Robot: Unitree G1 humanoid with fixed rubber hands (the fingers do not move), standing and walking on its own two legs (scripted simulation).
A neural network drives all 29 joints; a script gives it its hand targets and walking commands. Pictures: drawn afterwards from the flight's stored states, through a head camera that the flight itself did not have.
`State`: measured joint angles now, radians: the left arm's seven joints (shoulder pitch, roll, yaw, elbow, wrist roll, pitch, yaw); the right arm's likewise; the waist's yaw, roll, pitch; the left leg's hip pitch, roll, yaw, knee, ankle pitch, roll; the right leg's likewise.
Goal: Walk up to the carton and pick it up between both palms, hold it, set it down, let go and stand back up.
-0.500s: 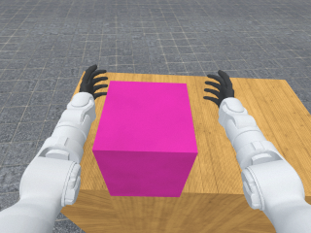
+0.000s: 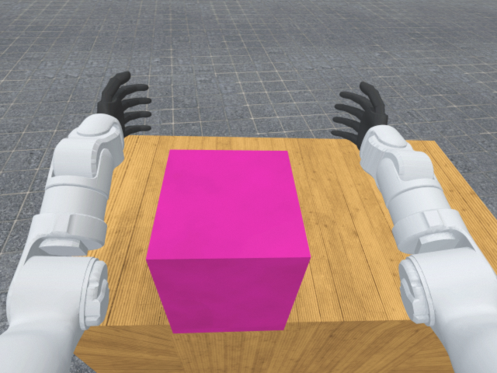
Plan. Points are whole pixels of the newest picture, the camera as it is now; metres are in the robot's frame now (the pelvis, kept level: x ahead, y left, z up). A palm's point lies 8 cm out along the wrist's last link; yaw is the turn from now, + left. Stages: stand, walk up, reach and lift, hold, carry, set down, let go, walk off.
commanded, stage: set down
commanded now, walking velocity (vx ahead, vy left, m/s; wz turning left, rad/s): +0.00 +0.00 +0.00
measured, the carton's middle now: (229, 243) +0.34 +0.03 +0.03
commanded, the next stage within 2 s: none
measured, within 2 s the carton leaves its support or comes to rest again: neither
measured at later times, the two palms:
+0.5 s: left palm (108, 203) +0.34 +0.21 +0.14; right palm (363, 203) +0.34 -0.18 +0.13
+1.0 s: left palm (104, 262) +0.28 +0.21 +0.08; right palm (370, 254) +0.28 -0.19 +0.09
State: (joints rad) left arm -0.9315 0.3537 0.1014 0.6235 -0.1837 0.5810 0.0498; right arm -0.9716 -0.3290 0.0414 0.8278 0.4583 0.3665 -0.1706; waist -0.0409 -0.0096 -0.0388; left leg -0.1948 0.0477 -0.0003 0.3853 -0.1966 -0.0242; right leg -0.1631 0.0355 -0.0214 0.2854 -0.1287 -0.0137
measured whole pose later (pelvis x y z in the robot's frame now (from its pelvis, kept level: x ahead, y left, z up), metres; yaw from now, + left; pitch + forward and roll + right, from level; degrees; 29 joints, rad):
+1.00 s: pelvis -0.01 +0.00 +0.00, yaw -1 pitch -3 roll +0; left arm -0.09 0.20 0.11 -0.09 -0.16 0.49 0.04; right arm -0.07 -0.15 -0.04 0.00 0.25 0.27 -0.14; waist 0.03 -0.03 0.07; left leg -0.10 0.03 0.03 0.33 -0.17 -0.02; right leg -0.13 0.02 0.01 0.35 -0.15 -0.02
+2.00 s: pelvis +0.02 +0.01 +0.00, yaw -1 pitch -5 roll +0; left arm 0.33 0.21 -0.05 0.23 -0.11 -0.07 0.05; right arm 0.35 -0.12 0.00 0.29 0.12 -0.19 -0.02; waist 0.04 -0.02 0.05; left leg -0.02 0.03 0.04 0.33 -0.22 -0.01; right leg -0.04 0.01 0.02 0.31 -0.18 -0.01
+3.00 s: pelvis -0.03 +0.02 +0.00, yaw -1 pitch -14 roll +0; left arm 0.05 0.12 0.04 0.35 0.11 0.27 -0.05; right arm 0.11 -0.21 -0.01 0.43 0.01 0.06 0.05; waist 0.03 0.00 0.14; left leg 0.06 0.01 0.03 0.37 -0.19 0.01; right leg 0.03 0.00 0.02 0.39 -0.21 -0.02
